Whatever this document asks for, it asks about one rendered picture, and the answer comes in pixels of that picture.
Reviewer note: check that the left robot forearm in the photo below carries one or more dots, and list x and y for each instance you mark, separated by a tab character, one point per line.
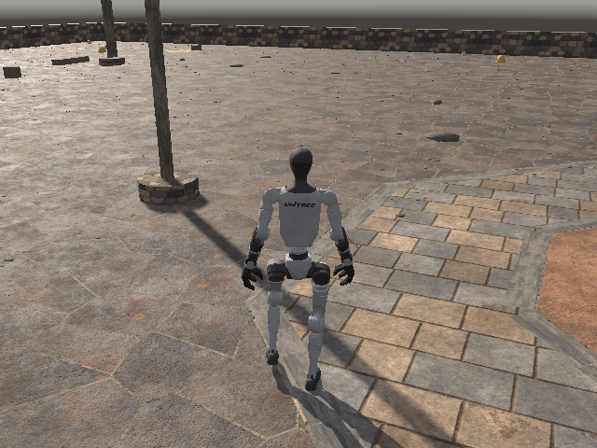
254	251

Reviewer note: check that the right robot upper arm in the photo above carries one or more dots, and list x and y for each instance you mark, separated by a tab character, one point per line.
329	198

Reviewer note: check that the robot left thigh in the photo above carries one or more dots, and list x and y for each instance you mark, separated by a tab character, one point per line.
276	272

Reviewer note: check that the left robot hand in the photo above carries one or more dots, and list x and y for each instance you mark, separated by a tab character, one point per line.
246	274

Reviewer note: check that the right robot hand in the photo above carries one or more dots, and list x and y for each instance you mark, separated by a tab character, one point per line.
349	270

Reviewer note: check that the right robot forearm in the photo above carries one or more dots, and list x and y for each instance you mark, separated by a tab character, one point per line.
344	250

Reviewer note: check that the left robot upper arm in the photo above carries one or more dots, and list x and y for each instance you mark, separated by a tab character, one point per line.
265	212

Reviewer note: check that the right robot shin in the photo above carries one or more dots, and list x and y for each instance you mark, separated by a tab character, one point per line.
314	347

